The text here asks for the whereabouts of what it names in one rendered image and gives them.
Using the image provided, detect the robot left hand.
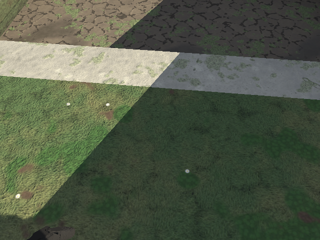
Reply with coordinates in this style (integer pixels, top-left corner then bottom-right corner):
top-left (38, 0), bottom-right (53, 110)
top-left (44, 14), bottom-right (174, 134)
top-left (27, 226), bottom-right (75, 240)

